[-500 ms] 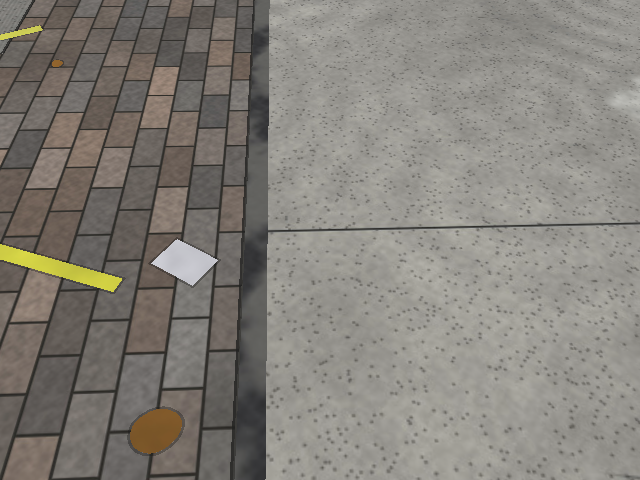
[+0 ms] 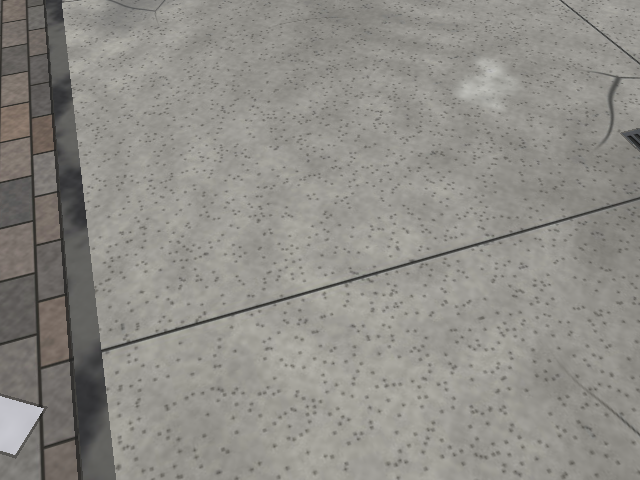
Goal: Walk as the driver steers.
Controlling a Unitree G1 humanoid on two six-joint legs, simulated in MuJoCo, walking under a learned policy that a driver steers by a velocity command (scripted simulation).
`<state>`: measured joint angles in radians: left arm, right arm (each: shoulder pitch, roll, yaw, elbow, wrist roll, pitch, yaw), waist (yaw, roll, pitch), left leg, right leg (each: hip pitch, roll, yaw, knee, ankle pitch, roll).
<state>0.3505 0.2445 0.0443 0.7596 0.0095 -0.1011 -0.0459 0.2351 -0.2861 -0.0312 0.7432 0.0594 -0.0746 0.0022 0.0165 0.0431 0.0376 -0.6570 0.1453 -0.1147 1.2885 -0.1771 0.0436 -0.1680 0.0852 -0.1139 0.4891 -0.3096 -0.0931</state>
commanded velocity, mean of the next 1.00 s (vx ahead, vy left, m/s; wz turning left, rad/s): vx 0.38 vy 0.00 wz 0.21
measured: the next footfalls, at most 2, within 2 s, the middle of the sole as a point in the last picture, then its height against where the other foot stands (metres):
left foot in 0.26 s outside the picture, level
right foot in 0.74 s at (394, 430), level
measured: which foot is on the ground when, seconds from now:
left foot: up 0.00-0.24, down 0.26-1.00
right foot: down 0.00-0.24, up 0.26-0.72, down 0.74-1.00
